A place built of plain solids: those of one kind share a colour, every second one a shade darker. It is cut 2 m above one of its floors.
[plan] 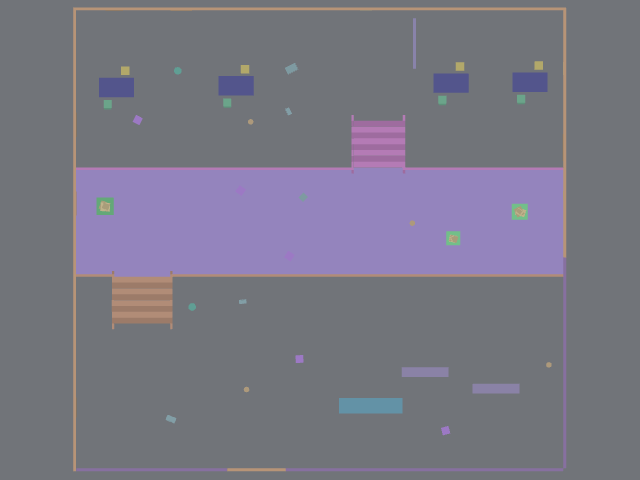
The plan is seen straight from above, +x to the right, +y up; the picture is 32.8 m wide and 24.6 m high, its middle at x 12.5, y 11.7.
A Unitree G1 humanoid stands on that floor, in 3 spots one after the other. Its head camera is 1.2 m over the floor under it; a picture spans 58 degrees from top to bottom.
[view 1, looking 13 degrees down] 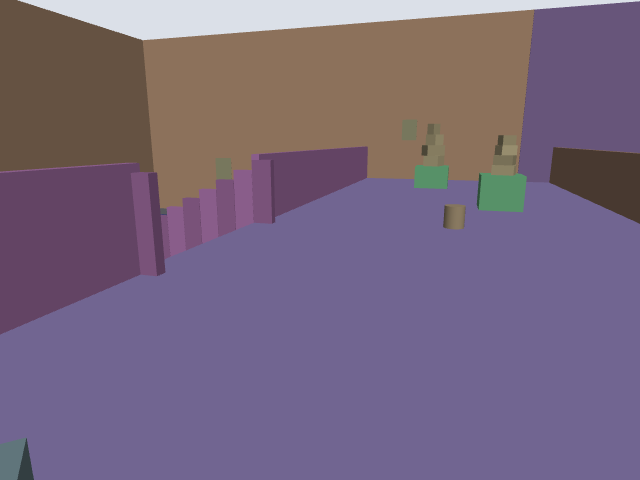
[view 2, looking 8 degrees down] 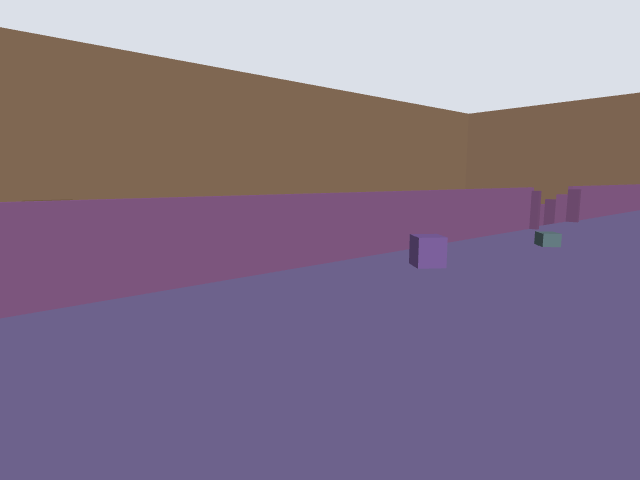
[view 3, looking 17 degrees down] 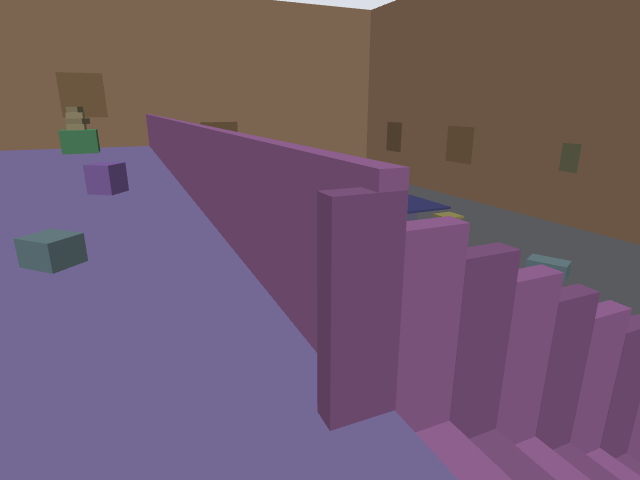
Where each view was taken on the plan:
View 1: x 10.97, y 12.61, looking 17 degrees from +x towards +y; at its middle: podium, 5.33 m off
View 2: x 3.39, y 10.72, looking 49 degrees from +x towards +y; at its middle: back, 6.11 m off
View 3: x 15.49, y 14.51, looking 156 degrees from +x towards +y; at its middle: back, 1.54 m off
